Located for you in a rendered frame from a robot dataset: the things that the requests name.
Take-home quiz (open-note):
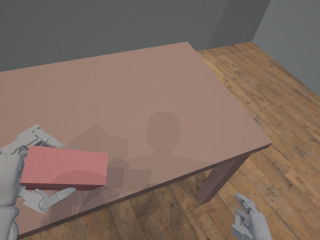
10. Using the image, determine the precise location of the table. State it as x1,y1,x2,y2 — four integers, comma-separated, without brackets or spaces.
0,41,273,240

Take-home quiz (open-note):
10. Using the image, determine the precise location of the right robot hand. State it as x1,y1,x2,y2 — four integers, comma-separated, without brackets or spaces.
232,193,272,240

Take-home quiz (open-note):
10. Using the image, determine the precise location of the left robot hand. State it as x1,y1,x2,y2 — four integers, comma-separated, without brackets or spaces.
0,124,77,214

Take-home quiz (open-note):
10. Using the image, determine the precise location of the sponge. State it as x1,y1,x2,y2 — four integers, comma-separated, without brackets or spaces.
20,145,108,191

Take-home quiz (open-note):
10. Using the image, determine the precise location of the left robot forearm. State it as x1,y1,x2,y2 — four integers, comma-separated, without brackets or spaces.
0,206,20,240

